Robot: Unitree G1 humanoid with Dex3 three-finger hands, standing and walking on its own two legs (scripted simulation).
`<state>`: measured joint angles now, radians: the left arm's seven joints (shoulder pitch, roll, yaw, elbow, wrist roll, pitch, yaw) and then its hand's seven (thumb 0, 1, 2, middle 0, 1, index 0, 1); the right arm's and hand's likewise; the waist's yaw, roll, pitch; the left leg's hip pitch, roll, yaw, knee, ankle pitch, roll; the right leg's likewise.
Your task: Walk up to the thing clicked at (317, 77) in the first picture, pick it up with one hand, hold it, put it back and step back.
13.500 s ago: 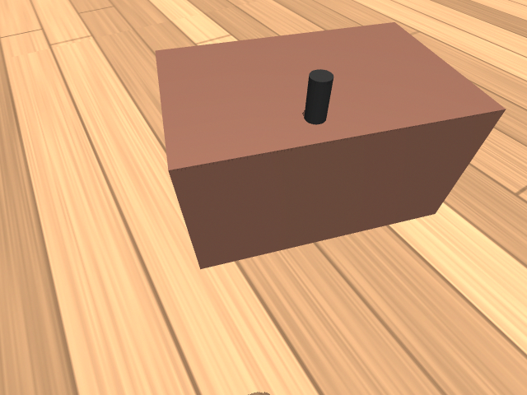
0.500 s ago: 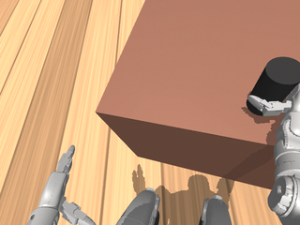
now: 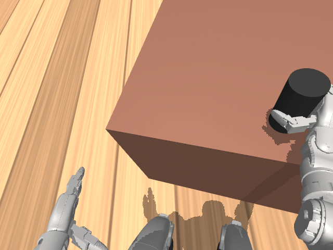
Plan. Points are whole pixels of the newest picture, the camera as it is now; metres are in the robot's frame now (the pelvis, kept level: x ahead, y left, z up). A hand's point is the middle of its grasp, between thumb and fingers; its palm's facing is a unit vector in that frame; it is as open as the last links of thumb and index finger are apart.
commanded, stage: settle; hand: right
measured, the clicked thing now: (294, 104) +0.48 -0.19 +0.03
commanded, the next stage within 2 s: lift in 0.30 s
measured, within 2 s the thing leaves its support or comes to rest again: neither
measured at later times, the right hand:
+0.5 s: hand (303, 93) +0.49 -0.20 +0.06, palm faces +0.19 +0.98 -0.01, open 10.4 cm
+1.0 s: hand (313, 87) +0.44 -0.19 +0.13, palm faces +0.18 +0.98 -0.01, open 10.4 cm
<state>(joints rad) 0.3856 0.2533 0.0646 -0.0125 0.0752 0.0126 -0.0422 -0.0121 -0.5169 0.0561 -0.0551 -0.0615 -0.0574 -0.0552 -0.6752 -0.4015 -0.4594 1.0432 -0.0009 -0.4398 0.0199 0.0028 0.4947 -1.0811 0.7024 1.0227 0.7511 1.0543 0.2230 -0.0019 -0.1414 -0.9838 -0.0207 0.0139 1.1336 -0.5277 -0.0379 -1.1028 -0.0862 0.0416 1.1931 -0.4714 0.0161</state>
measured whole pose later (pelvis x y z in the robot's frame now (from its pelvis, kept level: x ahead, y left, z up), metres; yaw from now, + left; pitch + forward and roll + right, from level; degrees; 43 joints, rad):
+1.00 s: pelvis +0.02 +0.00 +0.05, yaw -1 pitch +12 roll +2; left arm 0.39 0.23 0.05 0.18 0.02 -0.01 0.00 -0.01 -0.53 0.06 -0.05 -0.06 -0.05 -0.05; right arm -0.51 -0.26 -0.31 0.76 0.08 -0.28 0.02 0.00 0.51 -1.11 0.68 1.07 0.73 1.10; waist 0.10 -0.01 -0.12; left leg -0.64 0.01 -0.02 0.88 -0.46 -0.04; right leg -0.73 -0.06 -0.01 0.91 -0.40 0.01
